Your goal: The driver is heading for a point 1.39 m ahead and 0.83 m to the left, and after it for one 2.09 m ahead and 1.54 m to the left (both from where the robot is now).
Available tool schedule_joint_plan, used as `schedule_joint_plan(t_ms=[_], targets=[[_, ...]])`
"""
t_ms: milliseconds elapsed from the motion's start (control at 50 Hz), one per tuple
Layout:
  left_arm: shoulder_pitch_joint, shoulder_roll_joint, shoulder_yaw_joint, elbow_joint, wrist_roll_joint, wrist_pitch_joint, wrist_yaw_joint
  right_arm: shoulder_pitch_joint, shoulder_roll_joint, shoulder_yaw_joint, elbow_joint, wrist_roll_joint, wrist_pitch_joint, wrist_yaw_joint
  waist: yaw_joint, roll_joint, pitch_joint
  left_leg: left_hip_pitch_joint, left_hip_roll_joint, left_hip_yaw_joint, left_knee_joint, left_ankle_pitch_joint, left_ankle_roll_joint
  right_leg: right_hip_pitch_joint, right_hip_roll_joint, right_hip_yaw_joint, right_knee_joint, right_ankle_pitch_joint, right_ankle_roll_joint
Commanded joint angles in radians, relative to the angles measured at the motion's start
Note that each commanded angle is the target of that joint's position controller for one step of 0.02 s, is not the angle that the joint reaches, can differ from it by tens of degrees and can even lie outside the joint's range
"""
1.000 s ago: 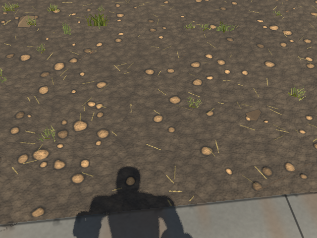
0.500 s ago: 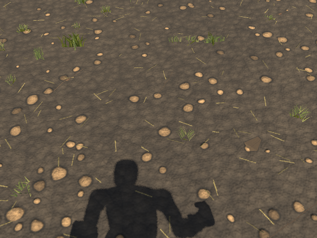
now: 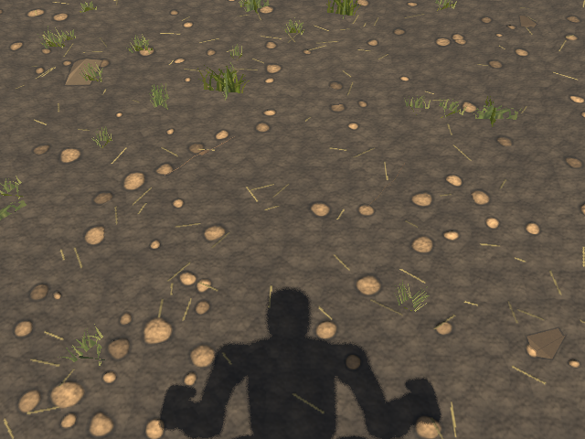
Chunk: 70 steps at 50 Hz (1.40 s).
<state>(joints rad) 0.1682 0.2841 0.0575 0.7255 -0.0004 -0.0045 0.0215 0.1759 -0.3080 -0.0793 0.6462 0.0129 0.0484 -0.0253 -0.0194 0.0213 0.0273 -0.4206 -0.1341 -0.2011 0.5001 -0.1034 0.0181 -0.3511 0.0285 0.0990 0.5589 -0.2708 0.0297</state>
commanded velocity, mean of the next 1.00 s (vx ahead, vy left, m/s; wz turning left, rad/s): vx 0.01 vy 0.00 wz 0.58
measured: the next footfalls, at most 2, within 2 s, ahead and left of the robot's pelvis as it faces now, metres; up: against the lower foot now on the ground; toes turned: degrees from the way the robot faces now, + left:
left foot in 0.42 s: +0.01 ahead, +0.13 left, +0.00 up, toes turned +17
right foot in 0.88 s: +0.12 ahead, -0.06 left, +0.00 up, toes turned +37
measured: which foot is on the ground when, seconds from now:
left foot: down 0.00-0.02, up 0.04-0.40, down 0.42-0.88, up 0.90-1.00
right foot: down 0.00-0.42, up 0.44-0.86, down 0.88-1.00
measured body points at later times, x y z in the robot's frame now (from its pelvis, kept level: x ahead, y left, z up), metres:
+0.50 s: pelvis +0.00 +0.02 +0.00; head +0.03 +0.05 +0.45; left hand +0.04 +0.34 -0.11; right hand +0.25 -0.19 -0.07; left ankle -0.03 +0.12 -0.73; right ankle +0.02 -0.13 -0.69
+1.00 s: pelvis +0.02 +0.00 +0.01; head +0.05 +0.00 +0.46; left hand -0.02 +0.32 -0.07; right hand +0.32 -0.15 -0.09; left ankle -0.07 +0.10 -0.66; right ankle +0.09 -0.09 -0.73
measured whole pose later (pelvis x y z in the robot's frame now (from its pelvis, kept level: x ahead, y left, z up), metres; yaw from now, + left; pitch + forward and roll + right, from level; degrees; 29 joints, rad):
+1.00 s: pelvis +0.02 +0.00 +0.01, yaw +36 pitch +1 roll +0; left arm 0.15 0.27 0.07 0.68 0.02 -0.01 0.02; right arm 0.17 -0.35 -0.10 0.64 0.02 0.05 -0.02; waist -0.01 0.05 0.03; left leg -0.49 -0.10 -0.14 1.05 -0.47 -0.04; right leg -0.26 0.01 0.01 0.48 -0.24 -0.01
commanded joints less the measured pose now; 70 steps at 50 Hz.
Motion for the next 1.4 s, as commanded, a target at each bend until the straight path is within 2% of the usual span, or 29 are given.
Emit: schedule_joint_plan(t_ms=[20, 40, 60, 80, 120, 260, 400, 420, 440, 460, 480, 520, 540, 680, 800, 860, 880, 900, 920, 940, 1000, 1140, 1240, 1300, 1320, 1340, 1360, 1380, 1400], targets=[[0.096, 0.205, 0.061, -0.05, 0.028, -0.018, 0.005, -0.001, -0.088, -0.025, -0.084, 0.006, -0.003, -0.005, 0.024, -0.079, -0.125, -0.104, 0.085, -0.119, 0.082, -0.387, 0.043, 0.243, -0.256, 0.207, -0.236, 0.035, -0.13], [0.064, 0.243, 0.073, -0.052, 0.061, -0.014, 0.003, -0.02, -0.101, -0.033, -0.112, 0.008, -0.018, 0.0, 0.013, -0.334, -0.081, -0.214, -0.022, 0.063, 0.336, -0.488, -0.006, 0.169, -0.41, 0.429, -0.312, 0.157, -0.268], [0.001, 0.181, 0.055, -0.087, 0.059, -0.019, 0.009, 0.016, -0.171, -0.056, -0.084, -0.009, -0.025, 0.003, -0.001, -0.235, -0.083, -0.205, 0.044, 0.031, 0.529, -0.452, -0.037, 0.146, -0.42, 0.391, -0.291, 0.212, -0.287], [-0.049, 0.137, 0.044, -0.1, 0.042, -0.02, 0.016, 0.05, -0.182, -0.065, -0.051, -0.002, -0.018, 0.005, -0.02, -0.163, -0.076, -0.194, 0.048, 0.042, 0.602, -0.395, -0.051, 0.132, -0.359, 0.28, -0.264, 0.24, -0.241], [-0.076, 0.108, 0.033, -0.108, 0.011, -0.016, 0.022, 0.081, -0.132, -0.055, -0.024, -0.002, 0.004, -0.002, -0.015, -0.132, -0.055, -0.23, 0.063, 0.067, 0.722, -0.316, -0.088, 0.167, -0.292, 0.153, -0.233, 0.295, -0.201], [0.021, 0.169, 0.056, -0.084, 0.014, 0.014, 0.029, -0.059, -0.062, -0.018, -0.11, 0.009, 0.003, 0.02, 0.075, -0.201, -0.086, -0.177, 0.152, 0.18, 0.439, -0.293, -0.13, 0.312, -0.309, 0.01, -0.212, 0.43, -0.243], [-0.022, 0.194, 0.072, -0.067, -0.033, 0.01, 0.006, 0.027, -0.082, -0.035, -0.098, 0.009, 0.016, 0.044, 0.013, -0.202, -0.103, 0.136, 0.118, 0.283, -0.02, -0.11, -0.02, 0.23, -0.326, -0.086, -0.092, 0.431, -0.175], [0.028, 0.161, 0.065, -0.044, -0.031, 0.004, 0.002, 0.066, -0.109, -0.047, -0.086, 0.006, 0.015, 0.036, 0.004, -0.135, -0.117, 0.269, 0.114, 0.242, -0.119, 0.021, 0.016, 0.149, -0.289, -0.142, -0.001, 0.331, -0.109], [0.044, 0.105, 0.049, -0.057, 0.011, 0.001, -0.003, 0.105, -0.213, -0.075, -0.094, 0.007, 0.01, 0.021, 0.014, 0.109, -0.139, 0.464, 0.311, -0.038, -0.139, 0.351, 0.092, -0.09, -0.191, -0.241, 0.261, 0.001, -0.008], [-0.034, 0.08, 0.035, -0.122, 0.035, -0.004, 0.004, 0.097, -0.289, -0.084, -0.113, -0.025, -0.004, 0.023, -0.004, 0.309, -0.143, 0.466, 0.527, -0.328, -0.122, 0.543, 0.312, -0.336, -0.049, -0.186, 0.476, -0.411, 0.053], [-0.096, 0.133, 0.05, -0.122, 0.023, -0.004, 0.01, 0.112, -0.223, -0.068, -0.111, -0.04, -0.026, 0.03, -0.064, 0.171, -0.183, 0.434, 0.508, -0.289, -0.144, 0.459, 0.35, -0.339, -0.063, -0.059, 0.618, -0.409, 0.051], [-0.074, 0.139, 0.06, -0.096, 0.005, 0.004, 0.019, 0.01, -0.177, -0.051, -0.102, -0.018, -0.042, 0.02, 0.0, 0.091, -0.118, 0.359, 0.386, -0.141, -0.145, 0.29, 0.238, -0.339, -0.084, -0.03, 0.61, -0.242, 0.036], [-0.064, 0.149, 0.065, -0.091, 0.014, 0.009, 0.026, -0.03, -0.155, -0.041, -0.106, 0.0, -0.039, 0.014, 0.014, 0.097, -0.101, 0.333, 0.363, -0.121, -0.146, 0.283, 0.212, -0.333, -0.085, -0.026, 0.583, -0.184, 0.042], [-0.069, 0.093, 0.045, -0.094, 0.006, 0.0, 0.012, -0.023, -0.169, -0.041, -0.095, -0.004, -0.023, -0.009, 0.01, 0.12, -0.119, 0.279, 0.302, -0.146, -0.133, 0.168, 0.208, -0.203, -0.025, -0.026, 0.329, -0.063, 0.066], [-0.068, 0.11, 0.049, -0.107, -0.007, -0.02, -0.009, -0.042, -0.183, -0.046, -0.098, 0.002, -0.011, 0.005, 0.0, 0.148, -0.107, 0.235, 0.294, -0.291, -0.101, 0.136, 0.207, -0.064, 0.014, -0.012, 0.115, -0.103, 0.04], [0.005, 0.109, 0.057, -0.089, -0.006, -0.033, -0.018, -0.081, -0.168, -0.041, -0.104, 0.02, -0.003, 0.001, 0.053, 0.134, -0.118, 0.204, 0.237, -0.308, -0.035, 0.123, 0.146, 0.104, 0.01, -0.029, -0.165, 0.085, 0.006], [0.029, 0.154, 0.069, -0.088, 0.006, -0.033, -0.013, -0.052, -0.133, -0.031, -0.104, 0.016, -0.004, -0.003, 0.044, 0.066, -0.144, 0.122, 0.189, -0.261, 0.043, -0.034, 0.092, 0.226, -0.105, 0.048, -0.203, 0.179, -0.034], [-0.008, 0.24, 0.083, -0.103, 0.023, -0.023, -0.006, 0.018, -0.087, -0.021, -0.106, 0.007, -0.009, 0.0, -0.025, -0.206, -0.134, -0.053, 0.034, -0.067, 0.246, -0.378, 0.021, 0.308, -0.314, 0.269, -0.22, 0.389, -0.154], [0.007, 0.216, 0.08, -0.104, 0.047, -0.023, -0.01, 0.002, -0.162, -0.045, -0.107, 0.004, -0.019, -0.003, 0.013, -0.285, -0.112, -0.152, 0.009, 0.026, 0.481, -0.57, -0.032, 0.249, -0.442, 0.418, -0.254, 0.451, -0.302], [-0.028, 0.167, 0.063, -0.12, 0.038, -0.026, -0.006, 0.021, -0.217, -0.067, -0.09, 0.003, -0.019, -0.003, -0.001, -0.197, -0.095, -0.16, 0.065, 0.021, 0.632, -0.512, -0.058, 0.22, -0.429, 0.356, -0.249, 0.412, -0.313], [-0.064, 0.113, 0.044, -0.123, 0.002, -0.018, 0.013, 0.035, -0.156, -0.059, -0.057, 0.007, 0.007, -0.002, 0.006, -0.153, -0.052, -0.231, 0.105, 0.075, 0.721, -0.308, -0.095, 0.231, -0.285, 0.155, -0.281, 0.066, -0.215], [0.072, 0.179, 0.065, -0.093, -0.002, -0.029, 0.021, -0.091, -0.08, -0.021, -0.125, 0.005, -0.028, 0.033, 0.099, -0.182, -0.037, -0.255, 0.181, 0.18, 0.431, -0.255, -0.088, 0.332, -0.322, 0.082, -0.381, -0.168, -0.216], [0.069, 0.203, 0.071, -0.066, -0.025, -0.047, -0.018, -0.033, -0.058, -0.006, -0.099, 0.008, -0.051, 0.053, 0.061, -0.178, 0.001, 0.028, 0.168, 0.247, 0.177, -0.256, -0.016, 0.154, -0.312, -0.022, -0.384, -0.122, -0.213], [0.063, 0.157, 0.051, -0.041, -0.036, -0.047, -0.038, 0.146, -0.075, -0.019, -0.018, 0.011, -0.059, 0.049, -0.038, -0.098, -0.03, 0.363, 0.106, 0.297, -0.018, -0.151, 0.034, -0.004, -0.273, -0.099, -0.222, -0.121, -0.172], [0.058, 0.094, 0.025, -0.039, -0.016, -0.053, -0.044, 0.259, -0.118, -0.038, 0.008, 0.015, -0.06, 0.042, -0.095, -0.005, -0.082, 0.531, 0.163, 0.19, -0.057, -0.168, 0.058, -0.093, -0.21, -0.183, -0.002, -0.074, -0.117], [0.018, 0.009, -0.005, -0.104, 0.023, -0.065, -0.05, 0.331, -0.243, -0.053, -0.003, -0.004, -0.066, 0.026, -0.091, 0.296, -0.128, 0.677, 0.437, -0.266, -0.176, -0.236, 0.166, -0.368, -0.093, -0.244, 0.425, -0.303, -0.02], [-0.004, 0.104, 0.02, -0.126, -0.02, -0.083, -0.043, 0.308, -0.264, -0.058, -0.024, -0.002, -0.088, 0.036, -0.102, 0.229, -0.117, 0.599, 0.539, -0.515, -0.282, -0.436, 0.314, -0.521, -0.053, -0.104, 0.606, -0.325, -0.02], [-0.029, 0.161, 0.035, -0.126, -0.047, -0.091, -0.044, 0.266, -0.189, -0.035, -0.024, 0.001, -0.107, 0.043, -0.09, 0.16, -0.027, 0.56, 0.507, -0.432, -0.301, -0.504, 0.302, -0.582, -0.108, -0.064, 0.653, -0.237, -0.041], [-0.023, 0.163, 0.036, -0.114, -0.044, -0.096, -0.046, 0.23, -0.138, -0.017, -0.02, -0.001, -0.117, 0.046, -0.067, 0.147, 0.023, 0.511, 0.459, -0.328, -0.305, -0.465, 0.267, -0.581, -0.138, -0.062, 0.629, -0.125, -0.056]])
